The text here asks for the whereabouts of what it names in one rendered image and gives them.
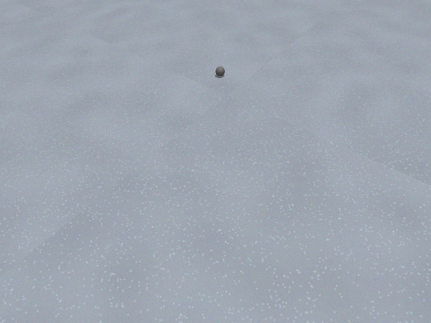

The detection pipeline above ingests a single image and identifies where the ball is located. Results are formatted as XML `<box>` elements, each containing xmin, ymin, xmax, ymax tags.
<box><xmin>215</xmin><ymin>67</ymin><xmax>225</xmax><ymax>76</ymax></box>

